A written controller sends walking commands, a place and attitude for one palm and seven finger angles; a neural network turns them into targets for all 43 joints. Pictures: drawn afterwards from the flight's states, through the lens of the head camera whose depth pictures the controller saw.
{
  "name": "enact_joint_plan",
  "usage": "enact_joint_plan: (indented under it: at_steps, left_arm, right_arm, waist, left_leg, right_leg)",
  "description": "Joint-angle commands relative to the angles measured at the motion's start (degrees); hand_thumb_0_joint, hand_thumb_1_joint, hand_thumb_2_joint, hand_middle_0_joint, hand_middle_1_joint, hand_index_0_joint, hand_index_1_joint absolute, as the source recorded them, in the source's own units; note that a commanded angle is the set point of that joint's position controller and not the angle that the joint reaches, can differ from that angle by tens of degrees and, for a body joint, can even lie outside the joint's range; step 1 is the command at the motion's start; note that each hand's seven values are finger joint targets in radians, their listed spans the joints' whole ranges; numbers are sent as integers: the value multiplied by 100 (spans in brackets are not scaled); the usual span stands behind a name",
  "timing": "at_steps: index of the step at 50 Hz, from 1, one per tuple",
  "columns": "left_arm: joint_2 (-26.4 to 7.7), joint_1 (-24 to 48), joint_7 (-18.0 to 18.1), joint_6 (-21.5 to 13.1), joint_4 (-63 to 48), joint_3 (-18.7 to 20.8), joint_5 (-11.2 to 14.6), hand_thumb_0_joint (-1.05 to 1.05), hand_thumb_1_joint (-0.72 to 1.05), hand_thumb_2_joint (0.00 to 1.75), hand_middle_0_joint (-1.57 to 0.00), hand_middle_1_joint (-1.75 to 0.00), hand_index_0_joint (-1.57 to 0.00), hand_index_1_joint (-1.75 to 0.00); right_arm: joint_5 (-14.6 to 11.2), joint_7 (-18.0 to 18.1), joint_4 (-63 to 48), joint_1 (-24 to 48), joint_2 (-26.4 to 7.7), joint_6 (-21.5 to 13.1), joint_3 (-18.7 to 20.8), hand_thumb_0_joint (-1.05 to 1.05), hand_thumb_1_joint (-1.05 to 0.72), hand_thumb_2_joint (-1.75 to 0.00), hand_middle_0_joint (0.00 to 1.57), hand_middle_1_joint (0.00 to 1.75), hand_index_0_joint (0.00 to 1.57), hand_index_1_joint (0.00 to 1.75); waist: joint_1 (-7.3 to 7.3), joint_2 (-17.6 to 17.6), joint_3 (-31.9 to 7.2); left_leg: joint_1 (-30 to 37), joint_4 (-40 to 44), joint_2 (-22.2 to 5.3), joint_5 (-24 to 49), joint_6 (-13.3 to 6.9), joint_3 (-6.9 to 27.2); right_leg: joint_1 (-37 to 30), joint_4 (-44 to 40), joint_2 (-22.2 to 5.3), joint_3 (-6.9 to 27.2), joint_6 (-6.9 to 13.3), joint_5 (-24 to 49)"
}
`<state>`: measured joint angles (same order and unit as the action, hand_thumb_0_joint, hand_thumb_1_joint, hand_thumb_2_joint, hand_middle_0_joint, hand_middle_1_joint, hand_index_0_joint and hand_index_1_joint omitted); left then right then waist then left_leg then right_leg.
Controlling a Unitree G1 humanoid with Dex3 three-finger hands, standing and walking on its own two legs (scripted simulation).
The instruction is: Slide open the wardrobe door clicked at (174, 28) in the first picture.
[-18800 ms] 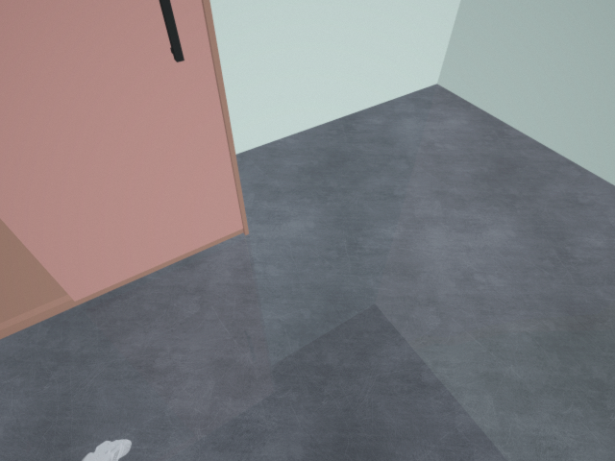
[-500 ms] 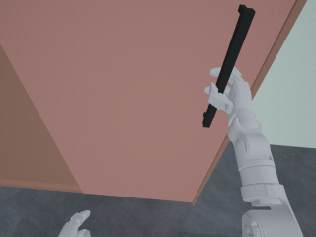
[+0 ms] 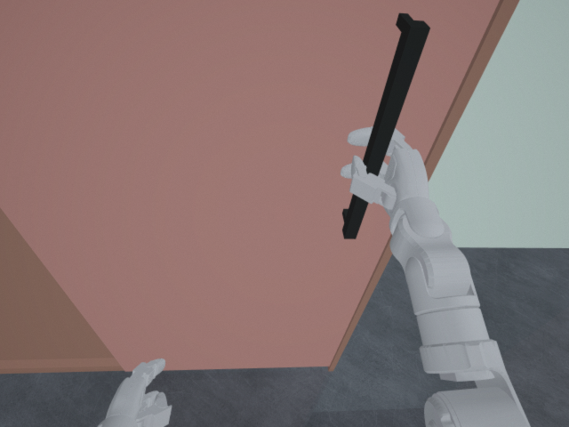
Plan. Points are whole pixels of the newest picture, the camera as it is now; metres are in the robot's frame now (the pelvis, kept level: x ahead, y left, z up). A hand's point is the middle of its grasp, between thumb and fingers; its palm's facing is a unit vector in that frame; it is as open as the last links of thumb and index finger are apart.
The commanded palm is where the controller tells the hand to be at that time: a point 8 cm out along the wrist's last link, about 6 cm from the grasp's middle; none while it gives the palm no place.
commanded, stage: tug the door sideways, standing still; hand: right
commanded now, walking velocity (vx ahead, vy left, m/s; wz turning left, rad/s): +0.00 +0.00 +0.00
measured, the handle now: (371, 148) +0.44 -0.09 +0.20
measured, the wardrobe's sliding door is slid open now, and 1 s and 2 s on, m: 0.00 0.00 0.11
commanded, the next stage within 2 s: step sideways, sliding the door along in 0.44 s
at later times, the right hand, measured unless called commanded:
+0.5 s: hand (354, 181) +0.39 -0.07 +0.18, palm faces -0.01 +1.00 -0.06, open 5.7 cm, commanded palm +0.37 -0.06 +0.18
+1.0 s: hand (348, 181) +0.40 -0.06 +0.17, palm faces +0.12 +0.99 -0.08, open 6.1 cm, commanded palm +0.37 -0.04 +0.18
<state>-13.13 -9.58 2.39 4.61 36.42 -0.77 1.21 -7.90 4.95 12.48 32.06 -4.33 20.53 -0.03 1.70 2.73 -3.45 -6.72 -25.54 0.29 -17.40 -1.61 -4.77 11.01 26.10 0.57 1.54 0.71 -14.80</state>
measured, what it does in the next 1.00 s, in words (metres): steps on the spot: left foot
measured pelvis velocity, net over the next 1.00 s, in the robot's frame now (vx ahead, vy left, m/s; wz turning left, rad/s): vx -0.05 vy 0.06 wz -0.07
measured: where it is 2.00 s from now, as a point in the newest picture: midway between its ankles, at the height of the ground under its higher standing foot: outside the picture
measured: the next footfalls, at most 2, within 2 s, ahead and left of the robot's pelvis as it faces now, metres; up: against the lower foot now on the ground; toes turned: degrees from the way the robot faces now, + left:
left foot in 0.90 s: -0.01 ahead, +0.16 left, +0.00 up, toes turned +2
left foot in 1.36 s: +0.15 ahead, +0.34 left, +0.00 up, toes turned +0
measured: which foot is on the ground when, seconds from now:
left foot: down 0.00-0.64, up 0.66-0.88, down 0.90-1.00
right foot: down 0.00-1.00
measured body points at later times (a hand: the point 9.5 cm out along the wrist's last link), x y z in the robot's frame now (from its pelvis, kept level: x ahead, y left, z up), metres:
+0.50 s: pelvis -0.05 -0.01 -0.01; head -0.04 +0.01 +0.44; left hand +0.07 +0.22 -0.14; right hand +0.38 -0.12 +0.19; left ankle -0.09 +0.09 -0.74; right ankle -0.04 -0.12 -0.74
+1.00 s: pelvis -0.05 +0.06 -0.02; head +0.02 +0.07 +0.42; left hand +0.10 +0.28 -0.16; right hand +0.38 -0.11 +0.18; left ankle -0.05 +0.16 -0.74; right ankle -0.06 -0.08 -0.72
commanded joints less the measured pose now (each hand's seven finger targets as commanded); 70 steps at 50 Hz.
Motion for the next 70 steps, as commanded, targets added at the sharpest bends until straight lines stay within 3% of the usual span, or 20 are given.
enact_joint_plan:
  at_steps: [1,6,26,27,28,29,33,35,43,45,47,49,51,52,53,54,65,67,69,70]
  left_arm:
    - [-474,283,-7,-300,-706,157,-3,0,90,90,-20,-30,-20,-30]
    - [-460,129,-76,-368,-638,174,-28,0,90,90,-20,-30,-20,-30]
    - [-565,-284,-139,-913,-202,196,66,0,90,90,-20,-30,-20,-30]
    - [-574,-321,-120,-947,-149,200,67,0,90,90,-20,-30,-20,-30]
    - [-851,-160,81,-877,-169,235,71,0,90,90,-20,-30,-20,-30]
    - [-694,-133,141,-812,-131,199,54,0,90,90,-20,-30,-20,-30]
    - [-619,160,364,-868,-354,213,37,0,90,90,-20,-30,-20,-30]
    - [-555,104,359,-869,-373,227,51,0,90,90,-20,-30,-20,-30]
    - [-530,241,288,-926,-471,241,159,0,90,90,-20,-30,-20,-30]
    - [-383,426,305,-952,-552,193,245,0,90,90,-20,-30,-20,-30]
    - [-352,725,325,-963,-473,277,228,0,90,90,-20,-30,-20,-30]
    - [-272,600,270,-1012,-402,279,146,0,90,90,-20,-30,-20,-30]
    - [-270,379,235,-1004,-320,321,100,0,90,90,-20,-30,-20,-30]
    - [-632,338,204,-989,-466,486,25,0,90,90,-20,-30,-20,-30]
    - [-664,455,-43,-928,-568,561,52,0,90,90,-20,-30,-20,-30]
    - [-754,645,-226,-856,-640,649,124,0,90,90,-20,-30,-20,-30]
    - [-531,723,-121,-1297,-1136,493,221,0,90,90,-20,-30,-20,-30]
    - [-360,750,-114,-1404,-1135,420,253,0,90,90,-20,-30,-20,-30]
    - [-197,914,34,-1443,-1059,425,172,0,90,90,-20,-30,-20,-30]
    - [-266,841,101,-1417,-989,465,177,0,90,90,-20,-30,-20,-30]
  right_arm:
    - [-65,-202,-1168,3321,367,-824,-654,0,-90,-90,45,140,45,140]
    - [-19,-273,-951,3741,595,-965,-901,0,-90,-90,45,140,45,140]
    - [-157,-167,965,5099,1019,-1783,-1131,0,-90,-90,45,140,45,140]
    - [-149,-132,992,5424,908,-1835,-1039,0,-90,-90,45,140,45,140]
    - [226,-15,924,5204,-1480,-2368,272,0,-90,-90,45,140,45,140]
    - [226,-37,1275,4795,-889,-2539,-33,0,-90,-90,45,140,45,140]
    - [20,-190,753,5080,-317,-2910,-587,0,-90,-90,45,140,45,140]
    - [-36,-186,430,5230,-397,-2911,-587,0,-90,-90,45,140,45,140]
    - [97,-304,-31,5196,190,-3027,-1139,0,-90,-90,45,140,45,140]
    - [221,-256,-392,5113,193,-2993,-1241,0,-90,-90,45,140,45,140]
    - [262,-243,-399,4916,-2,-2968,-1090,0,-90,-90,45,140,45,140]
    - [297,-257,-902,4999,310,-3127,-1367,0,-90,-90,45,140,45,140]
    - [329,-247,-1215,4974,417,-3269,-1482,0,-90,-90,45,140,45,140]
    - [202,-293,-1521,4743,486,-3357,-1589,0,-90,-90,45,140,45,140]
    - [117,-384,-1718,4710,477,-3386,-1617,0,-90,-90,45,140,45,140]
    - [192,-433,-1674,4900,356,-3372,-1391,0,-90,-90,45,140,45,140]
    - [321,-414,-2851,3108,-48,-3145,-1213,0,-90,-90,45,140,45,140]
    - [423,-376,-3108,2832,-276,-3125,-1105,0,-90,-90,45,140,45,140]
    - [510,-258,-3449,2308,-841,-3070,-696,0,-90,-90,45,140,45,140]
    - [448,-192,-3792,2060,-845,-2994,-683,0,-90,-90,45,140,45,140]
  waist:
    - [-519,-558,-1692]
    - [-534,-361,-2209]
    - [-733,-344,-1842]
    - [-791,-308,-1828]
    - [-442,-371,-1556]
    - [-483,-475,-1398]
    - [-574,761,-1335]
    - [-564,404,-1352]
    - [-547,580,-1498]
    - [-481,-850,-1571]
    - [-213,-1740,-799]
    - [-288,-1117,-808]
    - [-691,-623,-1454]
    - [-745,721,-1767]
    - [-467,786,-2266]
    - [-444,42,-1899]
    - [-405,1484,-1207]
    - [-303,319,-1281]
    - [-99,-2009,-1332]
    - [-86,-2197,-1597]
  left_leg:
    - [-273,-13,82,3491,-4,157]
    - [-257,-294,57,4149,42,126]
    - [-1181,-116,198,1913,-31,94]
    - [-1252,-93,200,1847,-28,110]
    - [-1066,-59,-107,1054,181,335]
    - [-884,-89,-156,866,202,339]
    - [-1890,-2177,147,-781,67,412]
    - [-2604,-2831,40,-1467,-17,747]
    - [-247,-764,-6,-132,-50,272]
    - [828,218,-928,847,-428,1341]
    - [816,348,-1734,2112,-1128,2620]
    - [1122,-445,-1661,4299,-1116,1940]
    - [-291,-2272,-1024,4337,-416,597]
    - [-2252,-3749,-179,1381,144,143]
    - [-2899,-4792,-116,-1277,62,944]
    - [-3392,-4943,-387,-1327,-69,1314]
    - [-904,-1116,85,944,356,-409]
    - [342,-271,-338,3556,315,-93]
    - [1225,-548,-1919,7695,-435,1973]
    - [1159,-704,-2122,7362,-589,2207]
  right_leg:
    - [-1495,302,-21,80,191,3418]
    - [-1630,591,2,106,219,4280]
    - [-1234,351,-24,304,87,1959]
    - [-1241,352,-22,303,80,1864]
    - [-580,311,-420,411,332,1542]
    - [-492,223,-458,350,355,1091]
    - [-1011,-565,-1834,2406,1075,-215]
    - [-1646,-456,-2247,3023,1397,537]
    - [-350,893,-1641,823,803,1555]
    - [957,2103,-694,-193,239,447]
    - [2062,3440,-211,-115,-40,-1540]
    - [1832,2849,-385,-122,-41,-1717]
    - [-777,200,-734,-97,190,641]
    - [-2556,-356,-2197,1635,788,3985]
    - [-3253,267,-3217,2656,1311,5304]
    - [-3175,494,-3276,2093,1420,5029]
    - [-1785,1239,-1629,-875,96,3817]
    - [-788,2327,-1110,-895,-15,2751]
    - [1411,3973,-65,-446,-384,-2328]
    - [1355,4133,-194,-31,-271,-2522]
